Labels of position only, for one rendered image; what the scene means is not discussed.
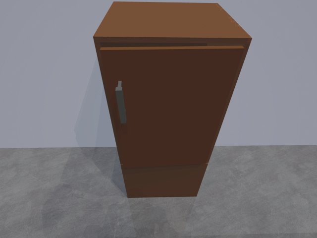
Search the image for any cupboard door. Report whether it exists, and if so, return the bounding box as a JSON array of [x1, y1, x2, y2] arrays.
[[100, 46, 244, 168]]

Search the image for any handle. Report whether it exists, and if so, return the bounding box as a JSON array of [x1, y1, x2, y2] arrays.
[[115, 81, 126, 123]]

